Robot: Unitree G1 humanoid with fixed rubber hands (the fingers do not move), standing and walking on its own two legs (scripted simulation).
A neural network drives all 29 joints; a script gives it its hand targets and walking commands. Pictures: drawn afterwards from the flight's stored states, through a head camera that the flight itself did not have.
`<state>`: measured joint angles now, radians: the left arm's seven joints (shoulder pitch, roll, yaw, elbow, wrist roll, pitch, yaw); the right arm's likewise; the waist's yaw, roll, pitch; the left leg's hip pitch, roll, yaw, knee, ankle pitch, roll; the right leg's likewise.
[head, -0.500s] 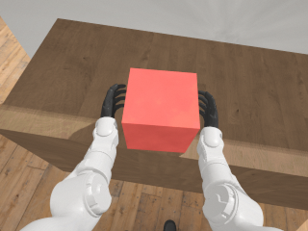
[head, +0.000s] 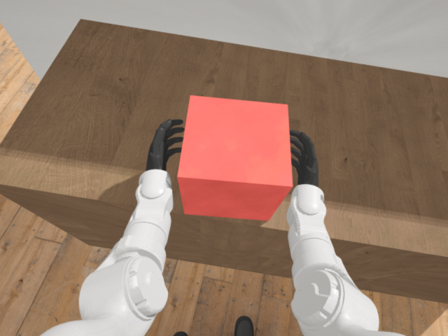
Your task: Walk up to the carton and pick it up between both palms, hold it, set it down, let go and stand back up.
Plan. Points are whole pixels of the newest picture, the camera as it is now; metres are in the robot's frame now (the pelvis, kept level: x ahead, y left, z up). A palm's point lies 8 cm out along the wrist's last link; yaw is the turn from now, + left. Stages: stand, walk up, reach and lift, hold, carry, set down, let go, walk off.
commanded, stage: set down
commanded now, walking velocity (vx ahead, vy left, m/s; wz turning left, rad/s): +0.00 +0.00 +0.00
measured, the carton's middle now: (232, 163) +0.44 -0.03 -0.03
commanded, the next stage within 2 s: none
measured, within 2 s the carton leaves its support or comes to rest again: neither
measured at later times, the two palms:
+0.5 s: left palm (159, 162) +0.42 +0.11 +0.00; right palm (306, 176) +0.39 -0.16 +0.00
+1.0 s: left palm (141, 150) +0.44 +0.15 +0.00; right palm (312, 170) +0.41 -0.18 -0.01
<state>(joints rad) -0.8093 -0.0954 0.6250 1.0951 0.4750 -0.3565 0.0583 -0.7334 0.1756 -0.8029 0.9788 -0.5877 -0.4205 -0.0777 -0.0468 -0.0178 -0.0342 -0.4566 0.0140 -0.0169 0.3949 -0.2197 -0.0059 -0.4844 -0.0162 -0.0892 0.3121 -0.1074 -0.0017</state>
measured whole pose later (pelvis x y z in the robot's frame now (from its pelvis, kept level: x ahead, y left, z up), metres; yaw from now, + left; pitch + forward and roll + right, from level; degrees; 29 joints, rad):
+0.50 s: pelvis +0.00 +0.00 +0.00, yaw +0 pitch +16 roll -1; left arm -0.81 -0.09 0.65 1.07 0.50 -0.35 0.04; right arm -0.73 0.19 -0.79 0.96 -0.58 -0.42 -0.06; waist -0.05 -0.03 -0.02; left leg -0.46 0.02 -0.01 0.41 -0.23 -0.01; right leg -0.49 -0.02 -0.08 0.34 -0.12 0.00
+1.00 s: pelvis -0.02 +0.01 -0.03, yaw -2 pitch +26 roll -2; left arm -1.09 0.20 0.02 1.63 -0.18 -0.44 0.09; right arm -0.96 -0.12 -0.13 1.44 0.12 -0.42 -0.12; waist -0.04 0.03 -0.23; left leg -0.84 0.04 0.00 0.73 -0.34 -0.01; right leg -0.87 0.00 -0.07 0.61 -0.20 0.00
